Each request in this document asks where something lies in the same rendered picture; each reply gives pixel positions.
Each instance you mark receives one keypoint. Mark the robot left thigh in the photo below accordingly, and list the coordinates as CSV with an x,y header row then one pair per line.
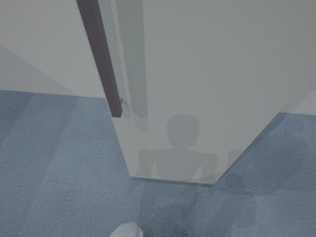
x,y
127,230

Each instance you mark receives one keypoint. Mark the handle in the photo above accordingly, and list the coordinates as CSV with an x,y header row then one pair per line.
x,y
93,23

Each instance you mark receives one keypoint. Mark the fridge door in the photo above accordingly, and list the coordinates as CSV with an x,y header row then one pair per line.
x,y
200,79

